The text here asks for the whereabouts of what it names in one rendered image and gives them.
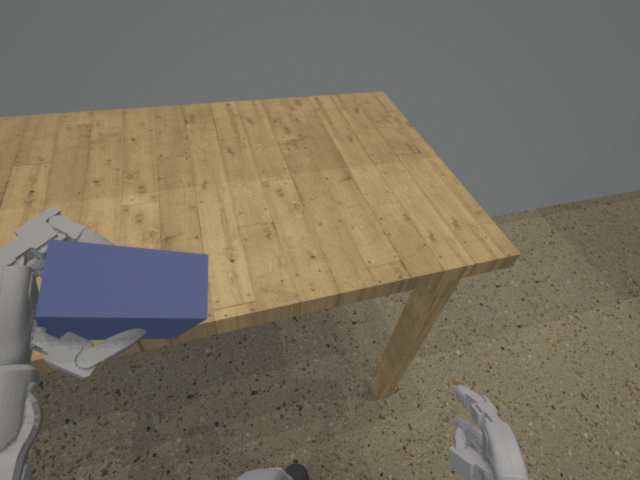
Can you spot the robot right hand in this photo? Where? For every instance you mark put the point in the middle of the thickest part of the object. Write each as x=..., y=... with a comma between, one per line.
x=494, y=453

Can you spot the sponge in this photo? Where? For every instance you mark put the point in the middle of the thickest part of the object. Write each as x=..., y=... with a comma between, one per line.
x=97, y=291

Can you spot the table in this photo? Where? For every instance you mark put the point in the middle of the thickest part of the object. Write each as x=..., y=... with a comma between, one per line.
x=302, y=204

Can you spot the robot left forearm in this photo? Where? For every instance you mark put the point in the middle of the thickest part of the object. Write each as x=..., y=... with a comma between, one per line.
x=21, y=418

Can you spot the robot left hand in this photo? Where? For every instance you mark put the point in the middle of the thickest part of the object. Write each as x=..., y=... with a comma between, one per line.
x=21, y=262

